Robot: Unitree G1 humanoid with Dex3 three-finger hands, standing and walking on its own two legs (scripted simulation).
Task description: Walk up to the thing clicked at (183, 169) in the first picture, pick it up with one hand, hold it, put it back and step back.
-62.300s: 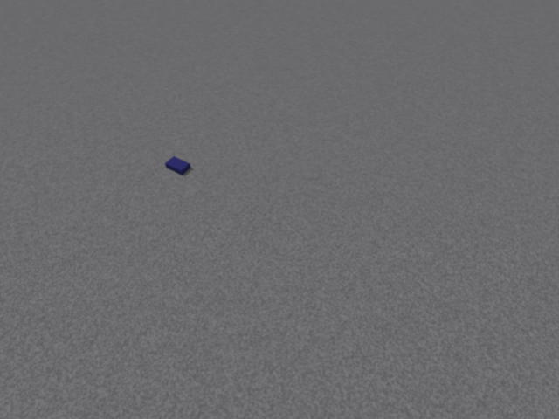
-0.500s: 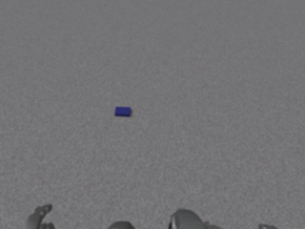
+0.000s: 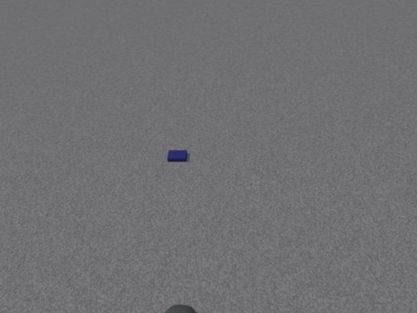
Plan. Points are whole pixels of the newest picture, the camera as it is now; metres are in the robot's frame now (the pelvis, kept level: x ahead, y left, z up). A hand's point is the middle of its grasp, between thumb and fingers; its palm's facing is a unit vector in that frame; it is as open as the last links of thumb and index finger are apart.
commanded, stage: step back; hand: left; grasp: from above
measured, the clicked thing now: (177, 155) +1.10 +0.26 -0.75
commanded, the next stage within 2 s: stand in 0.94 s
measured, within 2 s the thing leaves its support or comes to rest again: neither
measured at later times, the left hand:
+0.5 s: hand out of the picture +0.06 +0.27 -0.14, palm faces +0.07 -0.92 -0.39, open 7.4 cm
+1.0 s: hand out of the picture +0.13 +0.29 -0.14, palm faces +0.02 -0.93 -0.36, open 7.4 cm
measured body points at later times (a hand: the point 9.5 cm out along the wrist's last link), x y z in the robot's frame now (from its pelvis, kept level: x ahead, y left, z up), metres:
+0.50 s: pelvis +0.01 +0.00 +0.00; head +0.02 -0.01 +0.45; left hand +0.06 +0.31 -0.11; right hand +0.09 -0.31 -0.13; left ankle +0.01 +0.14 -0.69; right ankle +0.03 -0.11 -0.73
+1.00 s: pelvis +0.05 +0.03 +0.01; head +0.07 +0.03 +0.46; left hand +0.13 +0.34 -0.12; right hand +0.19 -0.26 -0.11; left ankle +0.08 +0.15 -0.73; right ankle +0.03 -0.11 -0.73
